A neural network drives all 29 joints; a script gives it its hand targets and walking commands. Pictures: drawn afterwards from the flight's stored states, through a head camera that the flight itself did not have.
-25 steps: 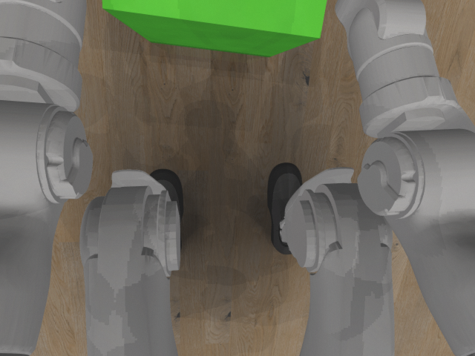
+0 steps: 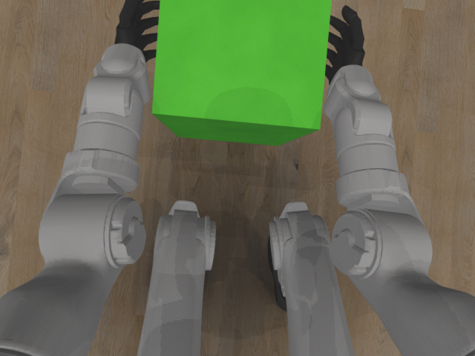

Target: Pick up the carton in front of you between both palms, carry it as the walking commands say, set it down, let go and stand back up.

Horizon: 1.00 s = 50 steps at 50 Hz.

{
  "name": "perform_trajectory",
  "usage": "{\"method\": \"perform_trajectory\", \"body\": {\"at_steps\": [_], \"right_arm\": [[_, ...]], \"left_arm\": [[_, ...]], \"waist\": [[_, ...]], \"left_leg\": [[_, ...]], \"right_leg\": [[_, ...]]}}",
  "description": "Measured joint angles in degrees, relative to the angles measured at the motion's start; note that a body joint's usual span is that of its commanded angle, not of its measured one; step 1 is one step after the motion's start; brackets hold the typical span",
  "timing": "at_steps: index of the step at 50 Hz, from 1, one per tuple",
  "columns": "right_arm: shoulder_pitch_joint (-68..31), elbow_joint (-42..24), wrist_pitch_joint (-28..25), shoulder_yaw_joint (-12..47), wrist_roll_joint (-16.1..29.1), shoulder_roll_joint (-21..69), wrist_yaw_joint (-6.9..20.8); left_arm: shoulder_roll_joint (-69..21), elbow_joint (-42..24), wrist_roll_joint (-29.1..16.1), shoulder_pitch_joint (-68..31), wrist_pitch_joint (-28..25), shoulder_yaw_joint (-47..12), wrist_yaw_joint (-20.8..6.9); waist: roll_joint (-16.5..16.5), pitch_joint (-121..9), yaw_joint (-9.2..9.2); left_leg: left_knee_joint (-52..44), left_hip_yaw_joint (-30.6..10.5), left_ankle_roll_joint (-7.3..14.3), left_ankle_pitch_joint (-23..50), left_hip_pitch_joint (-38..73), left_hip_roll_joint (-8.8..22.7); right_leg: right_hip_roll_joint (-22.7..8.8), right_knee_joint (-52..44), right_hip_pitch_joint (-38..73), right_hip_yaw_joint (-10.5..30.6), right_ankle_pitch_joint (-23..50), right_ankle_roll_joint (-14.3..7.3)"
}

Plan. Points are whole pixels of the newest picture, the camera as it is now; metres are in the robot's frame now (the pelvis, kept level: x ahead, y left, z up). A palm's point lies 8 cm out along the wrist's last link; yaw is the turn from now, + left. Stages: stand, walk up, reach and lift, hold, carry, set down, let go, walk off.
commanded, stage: reach and lift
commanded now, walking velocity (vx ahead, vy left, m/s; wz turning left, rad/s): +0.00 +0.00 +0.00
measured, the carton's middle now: (236, 74) +0.54 +0.02 -0.15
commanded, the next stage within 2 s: none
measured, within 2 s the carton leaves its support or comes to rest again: neither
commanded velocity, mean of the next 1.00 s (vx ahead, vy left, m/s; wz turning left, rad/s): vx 0.00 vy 0.00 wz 0.00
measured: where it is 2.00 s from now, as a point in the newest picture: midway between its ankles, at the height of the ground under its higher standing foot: (232, 284)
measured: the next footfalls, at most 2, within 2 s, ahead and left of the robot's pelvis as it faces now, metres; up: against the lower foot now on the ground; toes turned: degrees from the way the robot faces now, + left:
none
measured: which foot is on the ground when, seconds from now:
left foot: down 0.00-1.00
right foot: down 0.00-1.00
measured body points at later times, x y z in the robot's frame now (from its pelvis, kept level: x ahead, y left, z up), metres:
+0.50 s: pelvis +0.00 +0.00 +0.12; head +0.25 +0.01 +0.49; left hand +0.50 +0.17 +0.06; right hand +0.50 -0.14 +0.06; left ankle +0.10 +0.13 -0.38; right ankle +0.10 -0.14 -0.38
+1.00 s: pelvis +0.06 +0.00 +0.26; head +0.19 +0.01 +0.69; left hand +0.44 +0.16 +0.21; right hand +0.44 -0.15 +0.22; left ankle +0.10 +0.13 -0.38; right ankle +0.10 -0.14 -0.38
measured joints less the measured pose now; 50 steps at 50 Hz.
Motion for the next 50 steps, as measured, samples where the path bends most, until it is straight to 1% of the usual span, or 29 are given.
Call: {"method": "perform_trajectory", "body": {"at_steps": [5,7,9,14,19,23,27,30,33,39,44,50], "right_arm": [[-0.6,2.7,1.4,-5.9,-7.7,2.7,1.9],[-0.5,2.3,1.8,-7.2,-9.6,3.4,2.5],[-0.2,1.3,2.2,-7.5,-10.4,3.8,2.8],[0.6,-2.8,3.1,-6.6,-9.3,4.2,2.9],[1.9,-5.6,5.0,-5.5,-8.5,4.4,2.9],[5.7,-6.7,6.3,-3.7,-9.2,5.4,2.9],[11.7,-6.8,6.3,-2.8,-10.4,7.2,3.1],[16.3,-7.2,5.5,-2.4,-10.5,8.4,3.4],[20.1,-8.0,4.0,-1.9,-9.6,8.8,3.8],[25.0,-7.3,1.0,-1.2,-8.7,8.7,5.0],[30.4,-8.4,0.1,0.8,-8.0,9.4,5.3],[36.2,-9.8,-0.4,2.9,-7.0,10.1,5.3]], "left_arm": [[-2.5,2.3,7.0,1.9,-0.1,7.2,-2.3],[-3.3,1.9,8.7,2.4,0.2,8.9,-2.9],[-3.8,0.9,9.6,2.6,0.4,9.8,-3.3],[-4.7,-2.8,9.7,2.6,1.6,10.0,-3.7],[-5.5,-5.9,9.8,3.6,3.6,10.1,-3.9],[-6.6,-8.0,9.7,8.0,5.0,9.6,-4.1],[-8.1,-8.9,9.9,14.5,5.5,8.9,-4.3],[-9.3,-9.5,10.0,18.9,4.9,7.9,-4.2],[-10.5,-10.2,9.6,22.5,3.4,6.7,-3.7],[-13.3,-11.6,9.5,28.5,0.6,6.2,-2.3],[-14.6,-14.0,8.5,34.7,-0.1,4.6,-1.8],[-15.8,-16.0,7.5,40.7,-0.4,3.3,-1.5]], "waist": [[0.9,-4.1,-0.44],[1.0,-4.5,-0.66],[1.1,-4.4,-0.85],[0.8,-3.8,-0.81],[0.5,-5.5,-0.08],[0.3,-8.5,0.41],[0.3,-11.5,0.15],[0.5,-13.1,-0.40],[0.7,-14.0,-0.86],[0.7,-14.3,-1.16],[0.6,-13.8,-1.09],[0.8,-12.9,-0.42]], "left_leg": [[-7.4,-0.3,0.0,3.4,3.3,-0.1],[-10.0,-0.3,0.2,4.8,4.5,-0.1],[-12.4,-0.3,0.3,6.0,5.5,0.0],[-16.5,-0.1,0.4,7.8,7.7,0.3],[-19.4,0.1,0.3,7.9,10.2,0.4],[-22.6,0.2,0.5,6.9,14.3,0.6],[-26.8,-0.1,0.9,5.9,20.6,0.6],[-30.3,-0.6,1.3,5.6,25.4,0.5],[-33.7,-1.0,1.7,5.7,30.0,0.5],[-40.3,-1.2,2.2,6.5,38.9,0.7],[-46.5,-1.2,2.5,7.8,46.8,1.1],[-54.0,-1.2,2.6,9.3,57.8,1.7]], "right_leg": [[-0.1,-7.0,3.1,0.2,3.3,-1.0],[0.1,-9.5,4.2,0.4,4.7,-1.2],[0.3,-11.8,5.1,0.7,6.0,-1.2],[1.0,-15.8,7.0,1.4,8.2,-1.0],[1.3,-18.5,9.2,2.2,8.4,-0.8],[1.1,-21.7,13.3,2.5,7.4,-1.0],[0.5,-26.0,19.7,2.5,6.2,-1.4],[-0.1,-29.7,24.9,2.2,5.7,-1.7],[-0.6,-33.3,29.8,2.0,5.7,-2.0],[-1.0,-40.1,38.8,2.4,6.5,-2.3],[-1.2,-46.1,46.5,2.9,7.8,-2.6],[-1.4,-53.3,57.1,3.5,9.5,-3.2]]}}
